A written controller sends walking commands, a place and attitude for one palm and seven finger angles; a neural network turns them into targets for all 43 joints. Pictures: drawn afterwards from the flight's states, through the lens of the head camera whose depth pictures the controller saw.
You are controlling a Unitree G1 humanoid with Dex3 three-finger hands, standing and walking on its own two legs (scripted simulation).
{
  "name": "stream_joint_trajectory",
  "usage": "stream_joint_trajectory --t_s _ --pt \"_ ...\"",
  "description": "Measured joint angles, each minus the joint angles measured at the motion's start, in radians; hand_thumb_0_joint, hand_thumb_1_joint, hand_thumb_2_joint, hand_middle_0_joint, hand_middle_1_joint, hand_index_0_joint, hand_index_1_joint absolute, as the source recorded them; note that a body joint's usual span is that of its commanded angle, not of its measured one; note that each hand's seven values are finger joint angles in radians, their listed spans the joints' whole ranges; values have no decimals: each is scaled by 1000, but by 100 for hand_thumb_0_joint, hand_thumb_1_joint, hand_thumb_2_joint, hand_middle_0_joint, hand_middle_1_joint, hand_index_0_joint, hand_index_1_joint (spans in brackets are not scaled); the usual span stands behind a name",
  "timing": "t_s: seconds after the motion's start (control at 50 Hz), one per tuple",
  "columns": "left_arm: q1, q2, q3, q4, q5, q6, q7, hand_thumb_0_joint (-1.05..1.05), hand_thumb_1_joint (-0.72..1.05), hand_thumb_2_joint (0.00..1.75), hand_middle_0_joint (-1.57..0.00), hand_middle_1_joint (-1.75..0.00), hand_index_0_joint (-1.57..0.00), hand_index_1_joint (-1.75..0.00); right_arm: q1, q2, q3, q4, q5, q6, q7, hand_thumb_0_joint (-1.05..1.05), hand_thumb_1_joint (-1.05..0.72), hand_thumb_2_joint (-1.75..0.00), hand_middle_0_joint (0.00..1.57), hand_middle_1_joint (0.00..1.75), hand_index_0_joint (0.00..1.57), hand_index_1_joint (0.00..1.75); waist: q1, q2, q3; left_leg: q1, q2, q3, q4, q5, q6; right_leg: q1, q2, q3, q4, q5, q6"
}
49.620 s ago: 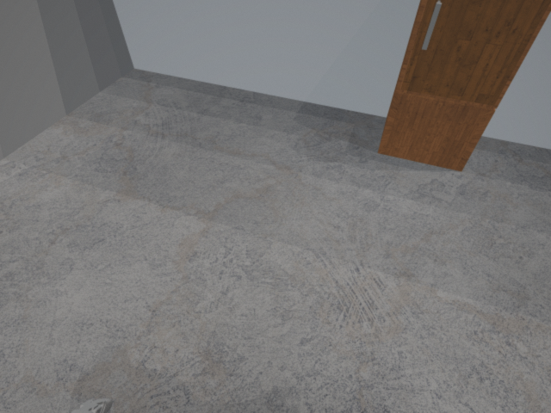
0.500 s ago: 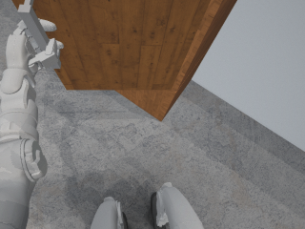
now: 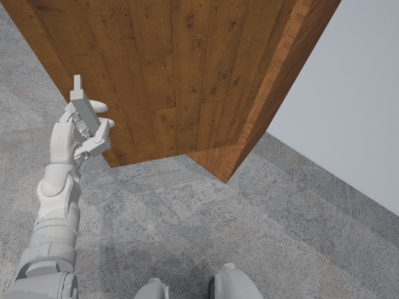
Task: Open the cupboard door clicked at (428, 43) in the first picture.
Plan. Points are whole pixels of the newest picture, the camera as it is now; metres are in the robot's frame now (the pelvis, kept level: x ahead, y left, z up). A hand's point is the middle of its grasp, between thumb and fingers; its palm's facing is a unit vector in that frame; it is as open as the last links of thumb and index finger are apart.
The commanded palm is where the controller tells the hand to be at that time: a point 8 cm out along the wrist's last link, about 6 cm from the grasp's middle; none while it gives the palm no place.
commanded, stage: pull the door open along its arc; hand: left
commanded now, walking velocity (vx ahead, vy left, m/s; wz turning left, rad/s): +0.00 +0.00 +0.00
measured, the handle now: (93, 116) +0.47 +0.20 +0.03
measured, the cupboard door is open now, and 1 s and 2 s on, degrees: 52 82 83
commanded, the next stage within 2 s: open thumb and fingers to let go in 0.44 s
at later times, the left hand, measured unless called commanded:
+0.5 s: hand (158, 218) +0.26 +0.06 +0.04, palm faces +0.35 -0.94 +0.01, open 6.1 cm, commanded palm +0.21 +0.12 +0.03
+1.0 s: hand (162, 220) +0.26 +0.06 +0.03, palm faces +0.38 -0.92 -0.01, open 11.4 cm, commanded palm +0.21 +0.10 +0.03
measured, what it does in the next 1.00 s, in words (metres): shifts its weight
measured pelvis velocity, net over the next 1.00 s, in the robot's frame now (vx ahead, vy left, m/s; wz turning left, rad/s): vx -0.03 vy -0.06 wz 0.10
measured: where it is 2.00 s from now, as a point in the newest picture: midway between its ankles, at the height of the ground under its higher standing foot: outside the picture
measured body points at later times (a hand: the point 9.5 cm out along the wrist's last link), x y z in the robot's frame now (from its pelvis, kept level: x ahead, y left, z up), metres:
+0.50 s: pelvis -0.01 -0.03 +0.00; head +0.06 -0.04 +0.45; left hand +0.24 +0.11 +0.04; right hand +0.20 -0.22 -0.10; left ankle -0.04 +0.08 -0.67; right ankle +0.02 -0.11 -0.67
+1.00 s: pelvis -0.03 -0.06 -0.01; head +0.04 -0.08 +0.44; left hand +0.23 +0.11 +0.04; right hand +0.15 -0.27 -0.12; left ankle -0.04 +0.08 -0.67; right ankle +0.02 -0.11 -0.67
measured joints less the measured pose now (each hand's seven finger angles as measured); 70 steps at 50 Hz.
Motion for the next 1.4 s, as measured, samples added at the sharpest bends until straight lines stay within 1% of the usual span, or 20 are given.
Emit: stream_joint_trajectory --t_s 0.06,0.12,0.16,0.2,0.26,0.3,0.34,0.42,0.52,0.58,0.62,0.66,0.7,0.78,0.86,1.02,1.1,1.2,1.32,1.4 --pt "114 -108 -70 -132 23 -18 163 1 73 76 -32 -132 -35 -131 -31 6 -18 2 -11 -28 14 0 -91 -89 20 30 20 30 29 2 -11 18 -7 -1 -4 -2 -2 16 -6 0 4 -8 1" --pt "209 -206 -144 -234 70 -33 323 1 72 78 -32 -133 -35 -129 -75 16 -28 4 -28 -41 25 0 -91 -89 20 30 20 30 58 1 -13 36 -14 -1 1 -6 -4 30 -13 2 20 -19 1" --pt "256 -258 -192 -279 109 -38 409 1 72 78 -32 -134 -35 -129 -105 26 -29 4 -38 -44 27 0 -91 -89 20 30 20 30 76 -1 -10 46 -19 -3 6 -9 -5 38 -19 0 33 -27 -1" --pt "296 -297 -238 -313 148 -39 477 1 72 78 -32 -133 -35 -129 -134 38 -27 2 -48 -44 25 0 -91 -89 20 30 20 30 93 -5 -8 56 -23 -5 11 -10 -7 46 -24 -2 45 -33 -4" --pt "353 -337 -299 -354 198 -32 560 1 71 77 -33 -133 -35 -131 -171 59 -20 -2 -58 -44 17 0 -91 -89 20 30 20 30 111 -11 -5 71 -28 -10 14 -8 -12 59 -29 -6 58 -40 -10" --pt "394 -358 -337 -381 222 -24 602 1 70 77 -33 -132 -35 -131 -190 72 -14 -5 -62 -47 13 0 -91 -89 20 30 20 30 119 -13 -4 83 -30 -14 12 -6 -16 70 -31 -10 61 -43 -15" --pt "437 -374 -371 -408 243 -16 630 1 70 76 -33 -131 -35 -132 -202 84 -7 -9 -65 -51 8 0 -91 -89 20 30 20 30 124 -14 -3 95 -31 -19 8 -3 -21 83 -33 -15 62 -45 -20" --pt "535 -390 -432 -468 270 -2 652 2 68 74 -33 -131 -36 -133 -212 101 5 -14 -69 -63 -2 0 -91 -89 20 30 21 30 128 -16 -4 121 -30 -28 -3 3 -32 107 -33 -23 60 -49 -31" --pt "628 -408 -498 -524 293 -3 689 2 67 73 -32 -131 -37 -134 -208 101 8 -14 -78 -91 -13 0 -91 -89 20 30 21 30 123 -13 -2 131 -30 -44 -1 4 -45 120 -34 -39 68 -58 -44" --pt "618 -413 -522 -516 316 -19 732 2 68 76 -33 -131 -36 -134 -209 90 2 3 -88 -115 -19 0 -90 -89 20 30 21 30 124 -11 0 108 -33 -58 22 2 -53 101 -40 -52 92 -67 -53" --pt "589 -410 -521 -497 329 -25 747 2 70 78 -34 -132 -37 -134 -212 84 -4 19 -92 -125 -24 0 -90 -89 20 30 21 30 128 -12 1 88 -34 -63 39 0 -58 82 -42 -58 111 -72 -59" --pt "564 -402 -509 -486 327 -25 746 1 69 79 -35 -132 -37 -134 -212 78 -10 34 -92 -128 -29 0 -90 -89 20 30 21 30 131 -12 3 75 -34 -66 51 0 -63 69 -43 -61 125 -74 -63" --pt "545 -392 -494 -478 313 -18 734 1 66 78 -36 -132 -37 -133 -210 74 -15 45 -89 -127 -35 1 -91 -89 20 30 21 30 131 -9 6 71 -34 -68 54 3 -68 65 -44 -63 130 -74 -67" --pt "527 -377 -470 -468 272 -6 701 1 52 73 -37 -131 -37 -132 -196 66 -16 57 -81 -128 -45 1 -91 -89 20 30 20 30 126 -3 12 78 -36 -69 41 16 -72 69 -45 -64 124 -66 -72" --pt "516 -375 -453 -456 249 -5 685 1 32 65 -36 -129 -36 -129 -180 58 -18 61 -77 -135 -49 1 -91 -89 20 30 20 30 120 2 12 82 -36 -69 29 29 -75 73 -44 -64 114 -55 -76" --pt "501 -376 -432 -434 241 -19 677 1 -17 44 -33 -124 -33 -124 -166 48 -24 63 -75 -144 -45 1 -91 -89 20 30 20 30 116 -2 6 80 -36 -64 28 38 -73 69 -45 -59 113 -43 -76" --pt "498 -378 -444 -427 245 -22 681 0 -34 37 -31 -117 -31 -118 -168 46 -25 57 -74 -149 -42 1 -91 -89 20 30 20 30 118 -1 7 77 -38 -63 35 38 -69 68 -46 -58 115 -40 -73" --pt "476 -382 -454 -409 255 -20 692 0 -44 33 -28 -102 -28 -102 -178 51 -20 50 -77 -152 -43 1 -91 -89 20 30 20 30 120 -4 9 69 -40 -60 47 36 -62 62 -48 -55 122 -38 -68" --pt "477 -388 -480 -407 269 -20 695 -1 -49 31 -25 -78 -26 -78 -185 62 -11 41 -80 -151 -40 1 -91 -89 20 30 20 30 123 -4 9 67 -42 -55 53 33 -54 61 -50 -50 122 -36 -59" --pt "475 -384 -490 -405 271 -20 692 -1 -50 30 -30 -67 -30 -68 -189 68 -5 41 -81 -147 -40 1 -91 -89 20 30 20 30 126 -4 10 68 -44 -53 54 32 -48 64 -51 -47 120 -35 -54"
